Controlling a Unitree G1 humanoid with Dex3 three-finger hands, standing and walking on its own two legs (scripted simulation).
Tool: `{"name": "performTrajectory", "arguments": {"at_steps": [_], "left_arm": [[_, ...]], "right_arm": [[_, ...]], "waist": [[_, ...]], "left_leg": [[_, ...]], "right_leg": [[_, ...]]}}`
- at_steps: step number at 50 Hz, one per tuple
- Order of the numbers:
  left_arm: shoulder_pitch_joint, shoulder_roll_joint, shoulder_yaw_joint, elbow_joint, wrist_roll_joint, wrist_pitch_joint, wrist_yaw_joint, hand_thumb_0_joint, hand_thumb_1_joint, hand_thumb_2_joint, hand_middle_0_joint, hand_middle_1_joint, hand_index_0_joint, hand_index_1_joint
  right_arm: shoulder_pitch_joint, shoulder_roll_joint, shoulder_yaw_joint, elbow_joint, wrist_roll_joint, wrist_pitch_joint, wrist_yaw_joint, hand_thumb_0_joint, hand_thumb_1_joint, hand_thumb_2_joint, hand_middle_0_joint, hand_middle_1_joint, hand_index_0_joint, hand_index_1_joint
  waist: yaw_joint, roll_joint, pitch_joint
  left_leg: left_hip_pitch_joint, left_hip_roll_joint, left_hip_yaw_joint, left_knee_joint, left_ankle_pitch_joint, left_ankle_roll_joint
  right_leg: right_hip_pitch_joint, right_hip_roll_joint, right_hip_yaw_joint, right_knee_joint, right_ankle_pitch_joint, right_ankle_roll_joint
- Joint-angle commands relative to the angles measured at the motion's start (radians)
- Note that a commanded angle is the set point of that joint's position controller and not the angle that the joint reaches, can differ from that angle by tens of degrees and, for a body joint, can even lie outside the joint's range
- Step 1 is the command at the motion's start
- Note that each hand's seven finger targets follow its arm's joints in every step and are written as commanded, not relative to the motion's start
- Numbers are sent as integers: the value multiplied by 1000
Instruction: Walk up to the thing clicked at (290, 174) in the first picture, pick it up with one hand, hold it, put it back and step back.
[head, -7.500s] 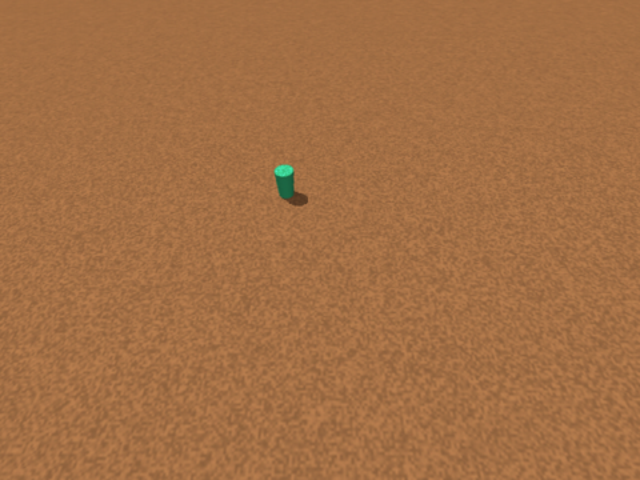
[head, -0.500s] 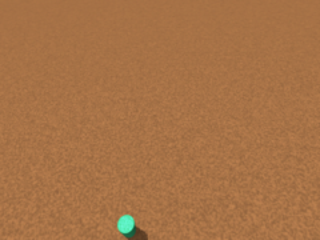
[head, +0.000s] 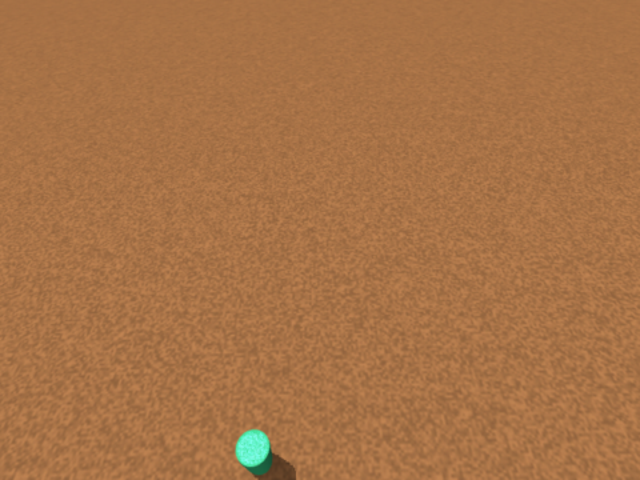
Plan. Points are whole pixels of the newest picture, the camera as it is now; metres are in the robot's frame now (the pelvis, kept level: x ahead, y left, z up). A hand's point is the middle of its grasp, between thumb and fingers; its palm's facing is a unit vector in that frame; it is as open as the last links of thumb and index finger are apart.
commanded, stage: stand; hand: left
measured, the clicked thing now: (256, 454) +0.35 +0.22 -0.71
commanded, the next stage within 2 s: go down in 0.18 s
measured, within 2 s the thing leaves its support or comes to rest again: neither
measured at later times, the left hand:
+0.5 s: hand out of the picture +0.14 +0.26 -0.16, palm faces +0.04 -0.94 -0.32, open 10.5 cm
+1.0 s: hand out of the picture +0.13 +0.28 -0.19, palm faces +0.06 -0.94 -0.32, open 17.1 cm
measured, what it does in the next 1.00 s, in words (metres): lowers itself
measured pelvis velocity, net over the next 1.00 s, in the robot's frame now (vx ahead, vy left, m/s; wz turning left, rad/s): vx -0.01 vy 0.02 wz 0.02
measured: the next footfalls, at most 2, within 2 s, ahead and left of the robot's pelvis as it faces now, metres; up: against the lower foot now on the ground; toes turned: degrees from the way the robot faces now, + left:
none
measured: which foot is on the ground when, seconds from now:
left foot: down 0.00-1.00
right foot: down 0.00-1.00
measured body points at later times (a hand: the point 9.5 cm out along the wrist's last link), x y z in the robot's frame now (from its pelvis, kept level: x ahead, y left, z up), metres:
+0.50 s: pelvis -0.01 +0.00 -0.02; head +0.04 +0.01 +0.43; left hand +0.14 +0.31 -0.14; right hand +0.09 -0.27 -0.14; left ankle -0.02 +0.14 -0.75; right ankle +0.00 -0.12 -0.75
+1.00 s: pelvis -0.01 +0.02 -0.07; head +0.06 +0.03 +0.38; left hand +0.13 +0.33 -0.17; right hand +0.15 -0.24 -0.16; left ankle -0.02 +0.14 -0.75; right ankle +0.00 -0.12 -0.75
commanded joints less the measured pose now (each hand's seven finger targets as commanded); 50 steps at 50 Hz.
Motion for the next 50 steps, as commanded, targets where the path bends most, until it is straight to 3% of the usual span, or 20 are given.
{"name": "performTrajectory", "arguments": {"at_steps": [1,13,14,15,16,17,18,19,20,21,22,24,29,34,35,37,40,46,47,50], "left_arm": [[-40,223,44,-58,2,-25,16,0,899,900,-200,-300,-200,-300],[-37,220,44,-61,4,-23,17,0,899,900,-200,-300,-200,-300],[-39,220,45,-60,4,-23,18,0,819,820,-120,-220,-120,-220],[-390,34,48,-411,-43,-109,30,0,739,740,-40,-140,-40,-140],[-444,94,72,-304,-37,-92,37,0,659,660,-22,-60,-36,-60],[-251,218,146,-140,-6,-54,39,0,579,580,-35,-53,-40,-47],[-242,229,161,-96,16,-42,24,0,499,500,-36,-58,-40,-53],[-309,255,180,-115,32,-43,9,0,419,420,-34,-78,-45,-67],[-283,269,209,-121,56,-49,-2,0,339,340,-34,-72,-39,-67],[-149,245,224,-77,78,-35,-11,0,259,260,-55,-75,-62,-66],[-97,214,222,-102,81,-26,-18,0,179,216,-51,-83,-57,-75],[-76,225,250,-163,86,-3,-15,0,19,147,-70,-69,-77,-59],[-86,189,241,-292,79,71,-20,0,-222,86,-83,-58,-88,-50],[-72,180,251,-442,65,86,-31,0,-455,72,-98,-84,-93,-87],[-37,152,237,-446,61,91,-36,0,-470,74,-98,-95,-94,-97],[-48,176,252,-559,58,93,-39,0,-499,63,-99,-82,-89,-89],[20,184,269,-618,56,115,-39,0,-559,60,-104,-90,-94,-98],[127,174,274,-732,50,181,-43,0,-577,41,-108,-70,-96,-80],[120,195,292,-810,48,188,-42,0,-572,43,-104,-66,-93,-76],[173,169,284,-814,40,219,-44,0,-580,45,-101,-62,-90,-72]], "right_arm": [[-30,-219,-37,-60,1,-17,-16,0,-900,-900,200,300,200,300],[-37,-218,-36,-65,1,-17,-18,0,-900,-900,200,300,200,300],[-35,-216,-37,-65,2,-16,-19,0,-919,-902,204,295,202,295],[1,-40,6,-340,69,-64,-38,0,-971,-920,199,300,200,300],[51,-67,-1,-288,72,-63,-47,0,-963,-920,199,300,199,300],[83,-110,-25,-293,72,-52,-56,0,-975,-923,199,300,199,300],[95,-112,-40,-307,62,-50,-52,0,-970,-921,199,300,199,300],[103,-101,-45,-336,59,-53,-54,0,-956,-917,199,300,199,300],[111,-105,-64,-367,44,-58,-54,0,-958,-918,199,300,199,300],[148,-96,-72,-369,35,-60,-52,0,-945,-912,199,300,199,300],[158,-90,-78,-396,33,-62,-49,0,-938,-910,199,300,200,300],[150,-89,-83,-445,34,-69,-47,0,-918,-903,200,300,200,300],[120,-74,-82,-532,40,-79,-44,0,-869,-889,200,300,200,300],[138,-63,-86,-574,34,-105,-49,0,-825,-878,200,300,200,300],[143,-64,-85,-584,36,-114,-50,0,-820,-877,200,300,200,300],[139,-64,-91,-602,33,-125,-51,0,-812,-875,200,300,200,300],[145,-64,-89,-620,33,-138,-56,0,-811,-875,200,300,200,300],[141,-60,-82,-650,31,-158,-72,0,-798,-871,200,300,200,300],[127,-56,-82,-676,30,-163,-75,0,-805,-873,200,300,200,300],[132,-48,-75,-683,27,-173,-86,0,-803,-873,200,300,200,300]], "waist": [[2,-3,-78],[4,-4,-78],[1,-9,-81],[-112,20,22],[-76,-37,-25],[-43,-31,-15],[-37,-49,-56],[-29,-44,-96],[-16,-66,-184],[10,-27,-231],[19,9,-275],[31,30,-282],[1,15,-238],[-15,13,-287],[-24,10,-276],[-16,44,-312],[-19,49,-334],[-30,69,-319],[-16,74,-370],[-38,49,-348]], "left_leg": [[5,105,-81,-39,159,41],[11,107,-81,-39,192,39],[15,107,-80,-37,189,40],[-151,-51,25,41,40,45],[-148,-52,22,54,18,53],[-171,-50,23,65,11,49],[-201,-53,16,108,19,49],[-227,-53,10,142,39,52],[-219,-54,9,171,61,51],[-246,-62,8,205,103,46],[-249,-64,5,226,140,40],[-263,-69,1,243,154,35],[-319,-52,-16,284,112,32],[-398,-47,-20,393,56,34],[-407,-41,-27,405,49,32],[-427,-36,-35,438,46,27],[-464,-28,-48,482,77,24],[-525,-19,-69,531,28,22],[-527,-23,-64,554,46,25],[-572,-28,-58,595,19,32]], "right_leg": [[11,-123,96,-40,184,-29],[10,-121,84,-33,209,-28],[9,-121,86,-33,203,-28],[-199,8,11,10,91,-13],[-138,2,0,10,48,-6],[-148,11,-8,25,19,-14],[-165,11,-8,55,16,-18],[-176,7,-9,95,41,-19],[-145,3,-5,130,72,-16],[-139,-1,-3,170,112,-20],[-141,2,-2,204,142,-26],[-147,8,-7,215,142,-27],[-245,21,-24,258,73,-28],[-350,18,-19,358,20,-23],[-376,22,-26,380,9,-24],[-408,20,-27,421,1,-26],[-435,20,-32,474,19,-26],[-520,22,-37,536,-41,-25],[-503,16,-31,542,-22,-25],[-535,15,-31,557,-28,-20]]}}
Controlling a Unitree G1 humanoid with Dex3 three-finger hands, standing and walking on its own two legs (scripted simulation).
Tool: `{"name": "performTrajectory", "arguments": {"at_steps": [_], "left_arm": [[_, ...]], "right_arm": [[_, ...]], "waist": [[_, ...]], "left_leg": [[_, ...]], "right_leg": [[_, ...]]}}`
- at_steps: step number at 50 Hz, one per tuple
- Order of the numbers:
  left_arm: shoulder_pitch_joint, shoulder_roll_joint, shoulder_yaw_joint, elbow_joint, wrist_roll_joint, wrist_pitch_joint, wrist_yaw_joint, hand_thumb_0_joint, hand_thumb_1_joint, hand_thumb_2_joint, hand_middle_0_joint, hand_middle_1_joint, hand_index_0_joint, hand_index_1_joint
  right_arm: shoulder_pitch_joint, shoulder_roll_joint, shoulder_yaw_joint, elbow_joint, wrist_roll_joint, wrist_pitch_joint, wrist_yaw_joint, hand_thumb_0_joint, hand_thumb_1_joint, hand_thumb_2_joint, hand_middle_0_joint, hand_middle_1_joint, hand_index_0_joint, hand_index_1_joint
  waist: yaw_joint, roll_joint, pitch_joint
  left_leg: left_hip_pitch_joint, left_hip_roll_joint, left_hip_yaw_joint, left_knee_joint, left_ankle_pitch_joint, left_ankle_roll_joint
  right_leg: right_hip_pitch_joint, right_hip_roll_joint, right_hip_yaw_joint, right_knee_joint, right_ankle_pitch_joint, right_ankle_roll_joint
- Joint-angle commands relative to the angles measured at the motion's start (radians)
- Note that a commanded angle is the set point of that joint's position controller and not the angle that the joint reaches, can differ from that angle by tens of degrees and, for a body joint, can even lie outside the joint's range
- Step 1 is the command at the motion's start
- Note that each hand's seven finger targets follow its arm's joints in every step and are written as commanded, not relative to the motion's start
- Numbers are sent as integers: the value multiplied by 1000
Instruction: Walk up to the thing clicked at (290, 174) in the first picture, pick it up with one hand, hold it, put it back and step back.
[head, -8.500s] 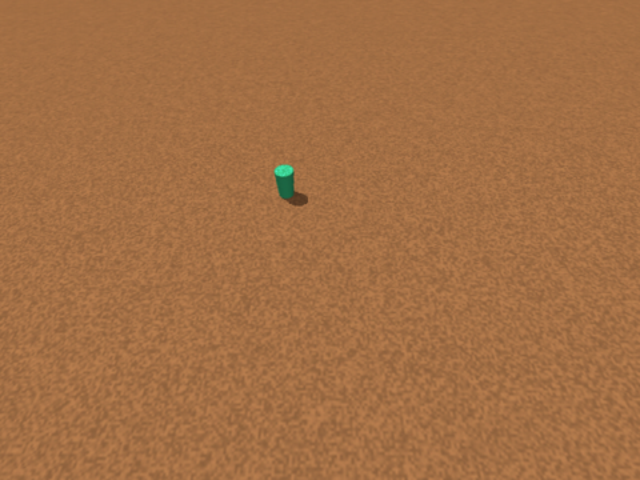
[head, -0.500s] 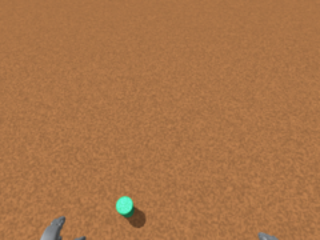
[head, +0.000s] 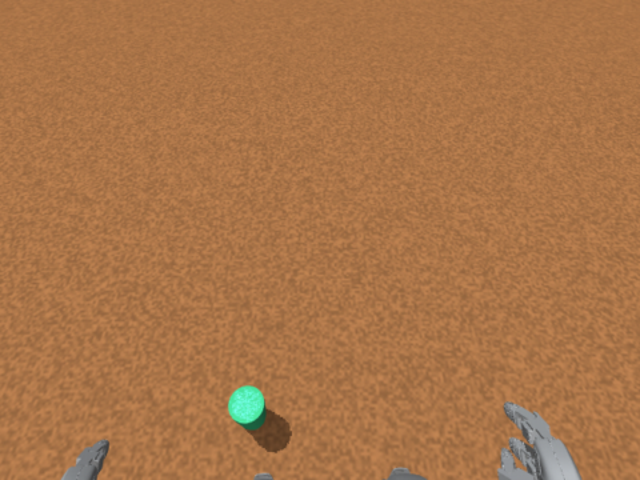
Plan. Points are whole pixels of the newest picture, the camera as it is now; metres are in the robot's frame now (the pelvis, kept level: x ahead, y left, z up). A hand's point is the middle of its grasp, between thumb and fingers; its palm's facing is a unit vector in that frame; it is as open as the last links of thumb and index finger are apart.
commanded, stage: go down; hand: left
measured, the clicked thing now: (249, 410) +0.37 +0.19 -0.64
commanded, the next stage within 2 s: none
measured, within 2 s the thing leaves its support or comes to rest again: neither
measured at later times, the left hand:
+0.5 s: hand (122, 468) +0.20 +0.30 -0.20, palm faces +0.12 -0.96 -0.26, open 17.4 cm
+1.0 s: hand (120, 436) +0.25 +0.35 -0.28, palm faces +0.13 -0.98 -0.16, open 17.0 cm
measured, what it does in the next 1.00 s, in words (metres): lowers itself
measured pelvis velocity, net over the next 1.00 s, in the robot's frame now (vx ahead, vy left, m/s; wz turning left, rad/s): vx -0.08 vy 0.00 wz -0.04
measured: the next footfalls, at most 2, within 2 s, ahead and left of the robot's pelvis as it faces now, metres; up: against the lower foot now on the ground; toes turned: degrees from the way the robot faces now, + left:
none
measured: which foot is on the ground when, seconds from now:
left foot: down 0.00-1.00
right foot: down 0.00-1.00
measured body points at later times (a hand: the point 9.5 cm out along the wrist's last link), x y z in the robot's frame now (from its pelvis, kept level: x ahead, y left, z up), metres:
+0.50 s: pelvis -0.04 +0.00 -0.10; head +0.10 +0.03 +0.33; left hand +0.19 +0.35 -0.18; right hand +0.15 -0.26 -0.18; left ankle +0.00 +0.12 -0.68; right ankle +0.00 -0.14 -0.68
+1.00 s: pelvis -0.08 +0.00 -0.23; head +0.11 +0.04 +0.17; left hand +0.24 +0.40 -0.27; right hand +0.08 -0.27 -0.34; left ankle -0.01 +0.12 -0.68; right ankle +0.00 -0.14 -0.68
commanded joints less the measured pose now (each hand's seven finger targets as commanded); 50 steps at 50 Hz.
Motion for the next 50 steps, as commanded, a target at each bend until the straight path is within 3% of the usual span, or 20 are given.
{"name": "performTrajectory", "arguments": {"at_steps": [1,8,11,13,17,19,22,25,26,30,31,33,35,36,38,39,40,43,46,50], "left_arm": [[25,197,83,-223,-5,6,14,0,-552,51,-102,-65,-92,-74],[100,193,108,-282,-21,14,-4,0,-572,57,-100,-77,-91,-85],[15,233,138,-289,-26,-8,-11,0,-592,50,-100,-83,-95,-88],[-42,234,153,-227,-34,-48,-21,0,-593,35,-101,-69,-98,-71],[-129,264,202,-85,-66,-172,-78,0,-611,40,-100,-90,-106,-84],[-236,329,253,-93,-82,-267,-117,0,-611,52,-101,-113,-109,-104],[-255,366,290,-47,-99,-377,-163,0,-518,11,-79,-26,-74,-25],[-301,430,361,11,-131,-442,-208,0,-512,31,-60,-35,-59,-32],[-258,437,381,88,-135,-451,-220,0,-512,38,-59,-41,-57,-38],[-330,443,398,130,-166,-504,-288,0,-453,60,-37,-43,-39,-36],[-384,493,427,120,-173,-520,-299,0,-434,62,-30,-35,-33,-27],[-433,521,444,103,-185,-553,-331,0,-445,73,-22,-44,-30,-34],[-468,555,478,124,-200,-576,-357,0,-449,75,-21,-50,-29,-39],[-525,545,463,121,-204,-591,-371,0,-436,89,-15,-55,-25,-43],[-552,599,509,175,-211,-609,-387,0,-433,92,-12,-57,-23,-45],[-558,598,511,200,-214,-617,-399,0,-430,102,-8,-63,-20,-50],[-558,589,507,225,-216,-623,-410,0,-411,107,-7,-66,-20,-52],[-643,641,517,241,-220,-638,-445,0,-401,107,-3,-69,-19,-52],[-673,667,531,256,-230,-645,-472,0,-420,107,-4,-78,-21,-60],[-656,712,572,276,-242,-644,-498,0,-472,103,-8,-91,-27,-72]], "right_arm": [[-5,-150,-47,-158,1,-59,-28,0,-806,-874,200,300,200,300],[-5,-140,-45,-189,-5,-81,-41,0,-814,-876,200,300,200,300],[-9,-145,-43,-181,-8,-93,-42,0,-832,-880,200,300,200,300],[-8,-146,-43,-174,-12,-105,-40,0,-843,-882,200,300,200,300],[0,-161,-48,-150,-14,-128,-29,0,-887,-892,200,300,200,300],[-1,-177,-50,-141,-14,-142,-20,0,-903,-894,200,300,200,300],[-7,-190,-48,-143,-15,-144,-12,0,-891,-894,200,300,200,300],[-6,-216,-48,-121,-13,-128,-7,0,-889,-895,200,300,200,300],[-23,-214,-40,-122,-10,-123,-5,0,-884,-894,200,300,200,300],[-23,-237,-51,-96,-10,-106,1,0,-877,-894,200,300,200,300],[-21,-239,-48,-94,-12,-103,0,0,-874,-893,200,300,200,300],[-27,-247,-50,-78,-10,-102,-1,0,-872,-892,200,300,200,300],[-25,-251,-44,-66,-12,-104,-2,0,-878,-894,200,300,200,300],[-28,-254,-42,-58,-13,-103,-3,0,-873,-894,200,300,200,300],[-25,-260,-34,-44,-15,-103,-6,0,-874,-895,200,300,200,300],[-21,-258,-30,-35,-16,-101,-8,0,-872,-895,200,300,200,300],[-24,-260,-28,-38,-17,-101,-7,0,-868,-894,200,300,200,300],[-37,-267,-24,-33,-20,-99,-12,0,-866,-893,201,300,200,300],[-39,-273,-15,-29,-20,-100,-7,0,-868,-894,201,300,200,300],[-29,-289,-6,-17,-18,-98,-7,0,-875,-896,201,300,200,300]], "waist": [[-6,62,-203],[-3,65,-224],[-21,83,-223],[-31,58,-186],[-26,59,-226],[-6,88,-313],[19,116,-396],[36,124,-471],[52,108,-470],[43,115,-524],[40,105,-529],[40,119,-547],[35,114,-597],[19,127,-581],[23,116,-578],[20,101,-579],[19,104,-580],[15,117,-560],[21,135,-559],[38,149,-606]], "left_leg": [[90,-23,-13,-107,318,5],[14,-27,-16,-39,276,10],[-30,-20,-27,-5,264,8],[-102,-21,-28,41,206,13],[-230,-28,-20,148,140,19],[-275,-30,-25,214,150,15],[-320,-33,-34,275,130,12],[-371,-34,-47,347,162,10],[-398,-32,-49,361,142,12],[-453,-31,-64,428,124,14],[-496,-35,-56,446,83,17],[-515,-31,-60,467,45,18],[-525,-31,-59,514,80,20],[-535,-28,-65,523,57,18],[-578,-31,-65,560,51,22],[-610,-33,-57,580,39,26],[-639,-35,-57,588,12,26],[-702,-34,-56,604,-112,30],[-741,-29,-59,622,-167,30],[-733,-31,-56,665,-78,24]], "right_leg": [[63,38,-10,-62,237,-43],[2,37,-11,-6,200,-44],[-55,37,-10,40,185,-45],[-122,35,-9,78,138,-42],[-250,30,6,189,86,-46],[-319,25,11,280,88,-50],[-394,20,16,363,66,-54],[-462,19,12,443,80,-58],[-484,21,12,459,62,-59],[-571,21,8,532,51,-64],[-562,19,14,529,26,-60],[-606,21,15,561,2,-60],[-632,22,12,597,22,-60],[-675,22,8,615,4,-62],[-704,21,7,640,-4,-61],[-703,22,10,643,-13,-60],[-710,22,11,656,-34,-61],[-755,22,18,664,-126,-56],[-797,25,12,699,-168,-56],[-811,27,-8,753,-99,-62]]}}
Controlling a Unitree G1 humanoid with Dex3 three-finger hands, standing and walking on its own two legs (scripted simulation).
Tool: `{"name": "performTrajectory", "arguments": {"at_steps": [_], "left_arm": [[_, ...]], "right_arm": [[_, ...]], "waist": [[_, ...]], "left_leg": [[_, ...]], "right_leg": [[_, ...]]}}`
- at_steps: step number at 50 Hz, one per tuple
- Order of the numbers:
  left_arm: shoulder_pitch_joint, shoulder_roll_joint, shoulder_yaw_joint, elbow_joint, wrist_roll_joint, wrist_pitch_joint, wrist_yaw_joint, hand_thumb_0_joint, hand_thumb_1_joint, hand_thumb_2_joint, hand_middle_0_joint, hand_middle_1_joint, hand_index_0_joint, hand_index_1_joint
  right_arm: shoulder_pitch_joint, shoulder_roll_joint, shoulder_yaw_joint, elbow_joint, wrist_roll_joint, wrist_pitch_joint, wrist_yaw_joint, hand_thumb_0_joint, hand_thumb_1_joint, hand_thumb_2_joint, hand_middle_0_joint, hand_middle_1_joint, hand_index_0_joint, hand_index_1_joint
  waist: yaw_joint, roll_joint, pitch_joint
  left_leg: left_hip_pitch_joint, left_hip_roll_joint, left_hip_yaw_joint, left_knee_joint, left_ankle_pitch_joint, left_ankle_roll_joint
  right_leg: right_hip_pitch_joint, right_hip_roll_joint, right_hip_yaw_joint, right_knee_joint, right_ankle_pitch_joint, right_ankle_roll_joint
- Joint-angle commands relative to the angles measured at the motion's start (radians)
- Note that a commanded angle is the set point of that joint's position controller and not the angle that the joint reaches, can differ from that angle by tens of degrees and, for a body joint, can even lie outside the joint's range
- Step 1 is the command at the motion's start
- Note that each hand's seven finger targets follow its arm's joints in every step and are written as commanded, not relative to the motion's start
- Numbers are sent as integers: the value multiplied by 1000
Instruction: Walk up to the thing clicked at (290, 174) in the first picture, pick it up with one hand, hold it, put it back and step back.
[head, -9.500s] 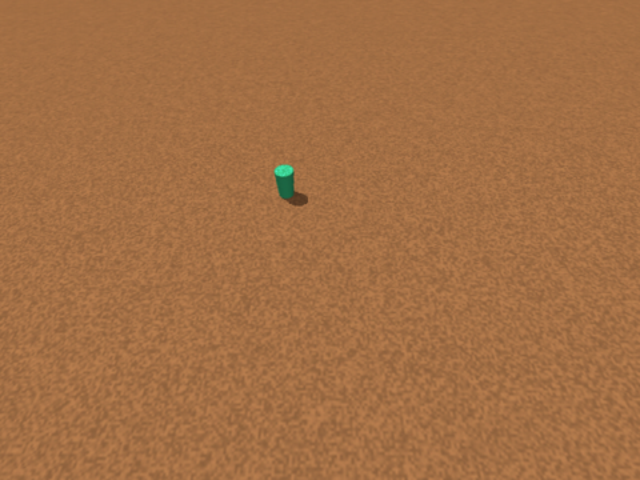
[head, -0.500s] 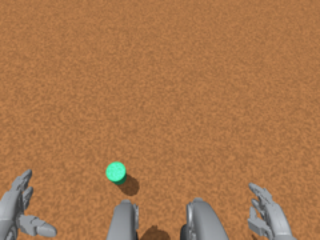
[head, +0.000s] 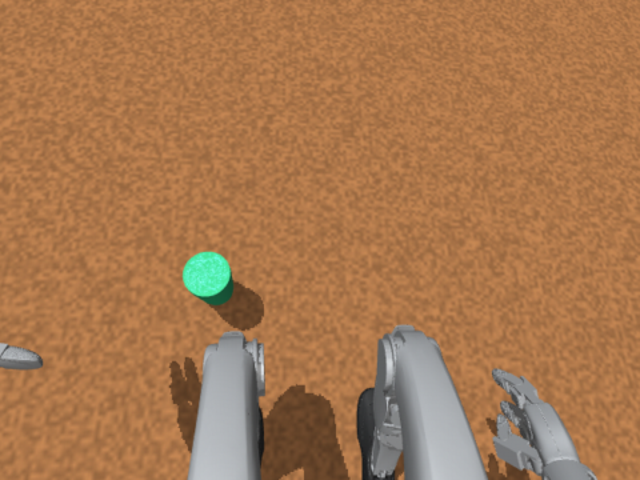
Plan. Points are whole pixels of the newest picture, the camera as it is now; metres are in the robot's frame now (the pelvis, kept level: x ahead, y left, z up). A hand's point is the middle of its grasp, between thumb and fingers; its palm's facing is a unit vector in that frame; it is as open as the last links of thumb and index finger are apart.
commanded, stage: go down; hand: left
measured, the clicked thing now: (212, 282) +0.44 +0.21 -0.41
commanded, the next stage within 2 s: approach in 1.28 s
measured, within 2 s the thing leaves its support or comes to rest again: neither
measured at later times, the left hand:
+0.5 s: hand (7, 293) +0.34 +0.39 -0.08, palm faces +0.15 -0.98 -0.11, open 17.4 cm
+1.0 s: hand (10, 280) +0.36 +0.40 -0.10, palm faces +0.14 -0.99 -0.09, open 17.6 cm
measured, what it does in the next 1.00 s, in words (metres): lowers itself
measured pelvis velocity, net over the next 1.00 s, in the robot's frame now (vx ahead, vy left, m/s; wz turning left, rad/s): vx -0.02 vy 0.00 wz -0.03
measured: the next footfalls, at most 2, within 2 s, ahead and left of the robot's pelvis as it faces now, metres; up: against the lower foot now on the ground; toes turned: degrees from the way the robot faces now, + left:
none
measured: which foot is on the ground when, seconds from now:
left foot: down 0.00-1.00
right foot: down 0.00-1.00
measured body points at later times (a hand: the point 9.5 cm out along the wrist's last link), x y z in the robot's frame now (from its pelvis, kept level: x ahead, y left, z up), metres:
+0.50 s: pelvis -0.01 +0.00 -0.07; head +0.18 +0.06 +0.34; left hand +0.33 +0.44 -0.07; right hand +0.15 -0.27 -0.17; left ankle +0.07 +0.13 -0.45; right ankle +0.09 -0.13 -0.45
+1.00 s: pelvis -0.02 +0.00 -0.09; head +0.19 +0.06 +0.30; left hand +0.35 +0.45 -0.09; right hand +0.14 -0.28 -0.19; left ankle +0.07 +0.13 -0.45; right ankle +0.09 -0.13 -0.45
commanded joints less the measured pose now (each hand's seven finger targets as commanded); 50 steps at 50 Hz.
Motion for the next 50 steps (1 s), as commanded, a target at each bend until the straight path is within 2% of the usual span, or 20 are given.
{"name": "performTrajectory", "arguments": {"at_steps": [1,3,6,7,9,14,19,21,24,25,26,31,33,36,39,40,42,45,47,50], "left_arm": [[-111,382,109,-158,-43,-64,-28,0,-471,104,-10,-93,-28,-74],[-139,396,122,-171,-47,-66,-39,0,-461,109,-8,-96,-26,-77],[-122,388,130,-121,-56,-66,-53,0,-497,108,-9,-95,-26,-79],[-159,417,143,-150,-59,-71,-58,0,-494,112,-10,-98,-25,-83],[-168,426,144,-162,-59,-77,-68,0,-523,103,-18,-99,-32,-86],[-245,443,147,-145,-63,-82,-89,0,-551,105,-22,-109,-36,-96],[-264,479,164,-123,-60,-80,-101,0,-557,99,-19,-109,-36,-93],[-284,482,159,-103,-59,-76,-107,0,-538,105,-17,-108,-34,-92],[-312,508,166,-103,-65,-77,-112,0,-560,101,-21,-107,-38,-92],[-310,533,183,-111,-64,-78,-112,0,-580,94,-25,-108,-41,-94],[-322,533,169,-114,-66,-78,-117,0,-597,83,-28,-104,-45,-90],[-338,532,170,-89,-69,-70,-131,0,-585,99,-23,-111,-41,-96],[-330,546,184,-98,-72,-70,-133,0,-611,84,-29,-116,-48,-99],[-341,540,178,-87,-74,-70,-144,0,-603,87,-23,-109,-43,-92],[-355,566,193,-95,-77,-72,-147,0,-595,92,-21,-111,-41,-93],[-344,557,190,-81,-77,-70,-148,0,-599,89,-24,-108,-41,-93],[-363,586,209,-109,-78,-74,-150,0,-611,88,-27,-116,-46,-100],[-346,559,196,-88,-78,-67,-158,0,-611,92,-21,-115,-42,-98],[-370,564,194,-92,-77,-69,-160,0,-577,84,-21,-105,-41,-87],[-362,575,207,-70,-76,-69,-159,0,-597,86,-24,-109,-43,-93]], "right_arm": [[82,-224,-69,-78,9,-33,-20,0,-874,-896,201,300,200,300],[92,-229,-65,-69,9,-33,-20,0,-875,-897,201,300,200,300],[83,-237,-64,-60,8,-32,-17,0,-874,-897,200,300,200,300],[91,-235,-61,-58,5,-32,-18,0,-876,-898,200,300,200,300],[91,-241,-60,-51,1,-30,-16,0,-880,-899,200,300,200,300],[88,-251,-60,-45,-6,-30,-15,0,-882,-899,200,300,200,300],[85,-261,-53,-44,-7,-27,-12,0,-885,-899,200,300,200,300],[86,-266,-51,-43,-8,-25,-11,0,-879,-898,200,300,200,300],[80,-265,-45,-48,-10,-27,-7,0,-879,-897,200,300,200,300],[89,-264,-43,-46,-11,-27,-6,0,-884,-898,200,300,200,300],[77,-262,-40,-51,-11,-27,-6,0,-886,-898,200,300,200,300],[91,-272,-37,-43,-8,-26,-5,0,-883,-899,200,300,200,300],[91,-273,-34,-48,-8,-28,-2,0,-891,-899,200,300,200,300],[94,-279,-33,-41,-7,-25,-4,0,-890,-900,200,300,200,300],[96,-280,-34,-38,-7,-26,-4,0,-889,-899,200,300,200,300],[98,-279,-31,-38,-8,-27,-3,0,-891,-900,200,300,200,300],[102,-281,-32,-38,-9,-26,-1,0,-893,-900,200,300,200,300],[100,-286,-33,-37,-10,-24,-1,0,-890,-900,200,300,200,300],[103,-283,-32,-33,-10,-22,0,0,-889,-899,200,300,200,300],[105,-287,-31,-37,-9,-22,2,0,-891,-900,200,300,200,300]], "waist": [[48,177,-549],[42,214,-571],[39,187,-534],[37,186,-568],[45,217,-578],[21,205,-556],[30,223,-557],[16,217,-525],[17,193,-513],[29,195,-541],[25,196,-530],[14,217,-510],[24,213,-543],[13,242,-535],[16,232,-527],[14,229,-527],[22,233,-555],[15,236,-553],[5,236,-528],[8,221,-529]], "left_leg": [[359,-21,24,-265,131,30],[392,-17,9,-247,183,24],[353,-17,5,-217,185,26],[345,-19,15,-194,210,29],[368,-15,9,-186,232,24],[310,-15,8,-154,153,28],[287,-16,4,-138,130,28],[261,-15,0,-132,88,30],[200,-17,17,-111,32,38],[203,-19,25,-98,58,38],[182,-20,32,-91,45,40],[188,-16,13,-85,42,36],[197,-19,15,-71,79,34],[216,-18,3,-66,96,30],[186,-20,11,-53,67,36],[185,-20,10,-51,78,34],[191,-21,18,-38,95,34],[209,-23,15,-26,146,31],[186,-22,8,-30,114,33],[175,-24,10,-25,96,34]], "right_leg": [[261,37,2,-165,101,-53],[229,35,-8,-124,138,-58],[190,36,-14,-97,137,-58],[212,35,-9,-93,154,-57],[184,35,-12,-68,165,-59],[139,35,-18,-43,117,-55],[107,35,-25,-3,105,-56],[82,35,-31,4,75,-53],[92,38,-27,-1,31,-49],[111,38,-24,3,49,-49],[107,39,-23,1,35,-49],[52,38,-35,36,40,-52],[60,38,-36,48,65,-53],[23,35,-41,71,80,-55],[21,37,-38,67,58,-53],[32,36,-39,73,67,-52],[34,37,-37,78,74,-54],[17,34,-40,90,111,-56],[3,34,-42,93,89,-55],[5,35,-43,93,73,-54]]}}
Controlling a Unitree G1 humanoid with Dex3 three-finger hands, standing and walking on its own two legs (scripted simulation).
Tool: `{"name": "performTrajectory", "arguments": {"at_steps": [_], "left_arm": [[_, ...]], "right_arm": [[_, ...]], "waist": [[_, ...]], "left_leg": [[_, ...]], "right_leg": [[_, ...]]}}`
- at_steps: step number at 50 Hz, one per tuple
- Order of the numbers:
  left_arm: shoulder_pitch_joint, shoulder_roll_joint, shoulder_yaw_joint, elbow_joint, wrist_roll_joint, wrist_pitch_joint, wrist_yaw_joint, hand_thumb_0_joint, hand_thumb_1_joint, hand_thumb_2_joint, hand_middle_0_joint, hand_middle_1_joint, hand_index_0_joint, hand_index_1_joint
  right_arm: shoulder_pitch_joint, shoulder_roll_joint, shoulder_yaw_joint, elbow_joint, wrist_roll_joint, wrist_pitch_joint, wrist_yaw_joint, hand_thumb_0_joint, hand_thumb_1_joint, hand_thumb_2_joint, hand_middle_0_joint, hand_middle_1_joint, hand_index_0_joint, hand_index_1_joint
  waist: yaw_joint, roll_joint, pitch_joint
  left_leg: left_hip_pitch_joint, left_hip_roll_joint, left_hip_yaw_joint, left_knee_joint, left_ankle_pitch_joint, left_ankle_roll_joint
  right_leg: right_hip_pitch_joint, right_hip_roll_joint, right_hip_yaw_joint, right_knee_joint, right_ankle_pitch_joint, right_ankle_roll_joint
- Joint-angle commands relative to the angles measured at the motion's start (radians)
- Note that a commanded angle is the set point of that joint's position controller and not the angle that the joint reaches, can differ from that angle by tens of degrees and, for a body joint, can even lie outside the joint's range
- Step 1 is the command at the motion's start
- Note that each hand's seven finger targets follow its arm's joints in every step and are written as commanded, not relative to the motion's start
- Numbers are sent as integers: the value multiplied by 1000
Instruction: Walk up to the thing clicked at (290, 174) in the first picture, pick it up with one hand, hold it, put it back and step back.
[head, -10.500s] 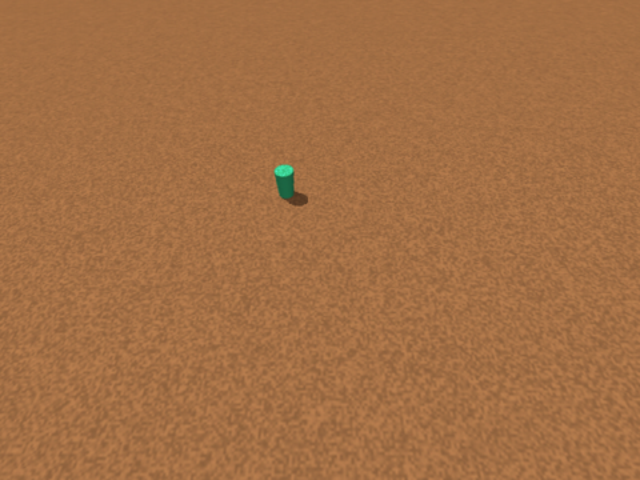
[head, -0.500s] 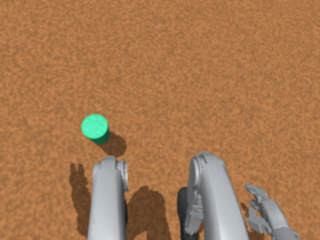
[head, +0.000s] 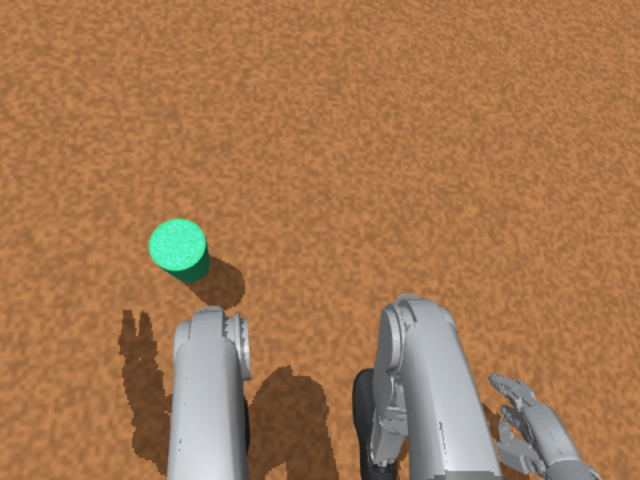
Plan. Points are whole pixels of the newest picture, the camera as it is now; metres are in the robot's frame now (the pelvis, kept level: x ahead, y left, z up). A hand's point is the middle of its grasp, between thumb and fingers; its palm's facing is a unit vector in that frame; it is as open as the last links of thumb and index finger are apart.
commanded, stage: go down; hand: left
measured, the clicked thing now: (185, 255) +0.45 +0.22 -0.32
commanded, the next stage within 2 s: approach in 0.28 s
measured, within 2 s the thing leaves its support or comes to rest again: neither
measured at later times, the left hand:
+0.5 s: hand out of the picture +0.37 +0.41 -0.01, palm faces +0.18 -0.98 -0.07, open 17.6 cm
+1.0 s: hand (91, 266) +0.40 +0.33 -0.20, palm faces +0.12 -0.99 +0.03, open 17.6 cm
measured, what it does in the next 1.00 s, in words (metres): lowers itself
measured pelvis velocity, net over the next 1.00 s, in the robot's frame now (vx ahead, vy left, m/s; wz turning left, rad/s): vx -0.01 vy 0.01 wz -0.09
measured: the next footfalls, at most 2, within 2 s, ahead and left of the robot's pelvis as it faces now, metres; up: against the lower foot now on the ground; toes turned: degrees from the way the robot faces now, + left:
none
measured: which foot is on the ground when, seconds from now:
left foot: down 0.00-1.00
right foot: down 0.00-1.00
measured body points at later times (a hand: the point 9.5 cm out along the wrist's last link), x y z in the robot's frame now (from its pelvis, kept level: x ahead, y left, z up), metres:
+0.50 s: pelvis +0.00 +0.00 -0.02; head +0.20 +0.07 +0.38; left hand +0.36 +0.46 +0.00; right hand +0.16 -0.27 -0.11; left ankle +0.08 +0.12 -0.35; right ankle +0.11 -0.14 -0.35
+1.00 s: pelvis -0.01 +0.01 -0.08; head +0.22 +0.13 +0.28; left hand +0.39 +0.38 -0.20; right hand +0.15 -0.27 -0.14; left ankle +0.08 +0.12 -0.35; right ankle +0.11 -0.14 -0.35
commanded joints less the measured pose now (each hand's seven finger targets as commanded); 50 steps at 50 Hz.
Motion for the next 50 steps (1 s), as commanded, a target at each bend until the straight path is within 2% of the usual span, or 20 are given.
{"name": "performTrajectory", "arguments": {"at_steps": [1,6,8,15,16,17,19,20,22,23,25,27,32,37,40,43,44,46,48,50], "left_arm": [[-174,398,75,-175,-34,-66,-1,0,-590,87,-20,-104,-40,-86],[-194,436,95,-166,-37,-73,-7,0,-593,84,-25,-105,-42,-90],[-204,434,80,-158,-33,-74,-13,0,-590,92,-21,-106,-38,-91],[-221,442,87,-163,-36,-77,-19,0,-611,78,-28,-107,-45,-91],[-232,466,97,-181,-36,-80,-20,0,-599,82,-25,-105,-43,-89],[-232,449,84,-170,-35,-81,-22,0,-587,81,-23,-102,-42,-85],[-225,465,97,-156,-34,-79,-18,0,-611,75,-71,-123,-60,-133],[-213,481,116,-163,-39,-82,-18,0,-611,17,-67,-93,-66,-91],[-186,444,108,-117,-47,-90,-26,0,-611,0,-57,-101,-67,-89],[-197,418,98,-108,-56,-100,-31,0,-611,12,-54,-106,-62,-95],[-206,376,83,-61,-75,-132,-41,0,-611,1,-61,-108,-72,-95],[-207,373,76,-7,-86,-168,-40,0,-611,9,-58,-108,-70,-95],[-245,307,11,69,-96,-254,-33,0,-611,38,-47,-114,-62,-100],[-291,378,20,68,-71,-348,10,0,-611,45,-48,-117,-60,-106],[-286,366,12,80,-55,-406,34,0,-611,55,-47,-122,-59,-110],[-245,379,24,98,-46,-460,65,0,-611,58,-53,-125,-61,-117],[-252,407,40,86,-45,-479,75,0,-611,72,-50,-129,-58,-121],[-230,371,22,114,-39,-509,91,0,-611,68,-50,-133,-61,-121],[-199,326,5,172,-42,-535,108,0,-609,65,-48,-129,-61,-115],[-210,326,-2,199,-45,-569,127,0,-609,73,-46,-128,-58,-115]], "right_arm": [[112,-243,-83,-60,8,-21,-19,0,-888,-899,200,300,200,300],[115,-242,-75,-60,3,-20,-16,0,-891,-900,200,300,200,300],[109,-241,-77,-61,1,-19,-17,0,-890,-900,200,300,200,300],[117,-251,-73,-61,1,-15,-15,0,-895,-901,200,300,200,300],[118,-256,-73,-59,0,-14,-15,0,-891,-900,200,300,200,300],[113,-252,-71,-60,0,-13,-15,0,-892,-900,200,300,200,300],[120,-252,-68,-58,1,-10,-14,0,-909,-903,200,300,200,300],[116,-253,-68,-61,3,-11,-13,0,-903,-897,199,300,200,300],[108,-253,-61,-63,0,-10,-11,0,-911,-897,200,300,200,300],[98,-255,-57,-64,-1,-11,-11,0,-911,-898,200,300,200,300],[92,-253,-48,-63,-9,-16,-8,0,-909,-897,200,300,200,300],[84,-257,-38,-63,-15,-21,-4,0,-908,-896,200,300,200,300],[40,-276,-13,-78,-41,-26,5,0,-900,-893,200,300,200,300],[16,-290,27,-81,-78,-16,23,0,-905,-895,200,300,200,300],[-8,-307,49,-83,-105,2,35,0,-904,-896,200,300,200,300],[-46,-325,73,-86,-126,29,42,0,-911,-899,200,300,200,300],[-51,-331,85,-85,-135,36,43,0,-908,-899,200,300,200,300],[-84,-340,100,-91,-153,50,45,0,-910,-899,200,300,200,300],[-110,-348,120,-99,-168,61,49,0,-913,-900,200,300,200,300],[-127,-354,144,-101,-185,69,52,0,-910,-900,200,300,200,300]], "waist": [[37,246,-579],[38,235,-601],[32,226,-590],[31,262,-602],[31,278,-614],[24,284,-600],[22,252,-587],[38,258,-598],[27,260,-565],[9,237,-541],[-18,192,-499],[-28,150,-448],[-57,167,-423],[-55,218,-452],[-67,285,-463],[-68,317,-448],[-72,347,-448],[-83,372,-422],[-112,346,-389],[-133,320,-365]], "left_leg": [[464,-4,33,-332,118,24],[433,-10,54,-299,148,27],[419,-9,60,-290,125,31],[461,-6,43,-295,140,23],[466,-5,40,-295,146,22],[468,-4,34,-299,145,20],[436,-7,40,-285,141,25],[440,-8,40,-289,146,24],[439,-5,29,-288,146,20],[420,-6,27,-271,142,24],[363,-7,37,-232,145,29],[292,-8,42,-211,88,36],[302,2,28,-172,32,27],[299,9,24,-113,82,17],[357,17,6,-95,121,2],[372,22,-10,-80,137,-7],[382,23,-12,-71,167,-12],[399,29,-30,-67,183,-21],[385,29,-38,-37,200,-21],[355,31,-44,-6,196,-17]], "right_leg": [[239,34,-46,-178,93,-66],[283,35,-39,-176,108,-65],[271,36,-36,-184,89,-64],[240,36,-45,-159,105,-68],[240,34,-46,-152,110,-68],[227,34,-48,-145,108,-69],[240,35,-49,-156,102,-66],[243,36,-47,-148,105,-67],[222,36,-55,-134,106,-68],[204,38,-59,-133,103,-66],[216,43,-60,-137,106,-62],[214,49,-66,-137,59,-59],[165,58,-88,-104,27,-59],[190,67,-107,-43,65,-60],[178,69,-124,-2,99,-62],[172,72,-144,33,114,-61],[185,73,-148,45,140,-62],[163,73,-162,73,151,-64],[169,76,-176,76,167,-60],[193,83,-184,77,176,-56]]}}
